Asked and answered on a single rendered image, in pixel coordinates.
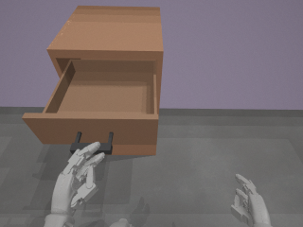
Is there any cabinet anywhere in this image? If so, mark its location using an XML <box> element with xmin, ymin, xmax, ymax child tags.
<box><xmin>47</xmin><ymin>6</ymin><xmax>164</xmax><ymax>155</ymax></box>

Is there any drawer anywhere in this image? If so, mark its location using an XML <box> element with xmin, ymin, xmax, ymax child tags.
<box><xmin>22</xmin><ymin>59</ymin><xmax>159</xmax><ymax>145</ymax></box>

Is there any left robot forearm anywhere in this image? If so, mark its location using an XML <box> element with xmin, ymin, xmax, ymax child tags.
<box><xmin>44</xmin><ymin>213</ymin><xmax>75</xmax><ymax>227</ymax></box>

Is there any left robot hand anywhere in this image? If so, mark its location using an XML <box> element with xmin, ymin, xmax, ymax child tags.
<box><xmin>50</xmin><ymin>142</ymin><xmax>105</xmax><ymax>217</ymax></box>

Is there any right robot hand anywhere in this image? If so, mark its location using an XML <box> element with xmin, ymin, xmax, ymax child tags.
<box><xmin>231</xmin><ymin>174</ymin><xmax>271</xmax><ymax>227</ymax></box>

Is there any handle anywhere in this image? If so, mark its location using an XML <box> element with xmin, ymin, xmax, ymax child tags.
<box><xmin>70</xmin><ymin>131</ymin><xmax>114</xmax><ymax>155</ymax></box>

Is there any robot left shin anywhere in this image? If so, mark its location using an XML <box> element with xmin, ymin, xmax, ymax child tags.
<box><xmin>119</xmin><ymin>218</ymin><xmax>129</xmax><ymax>223</ymax></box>

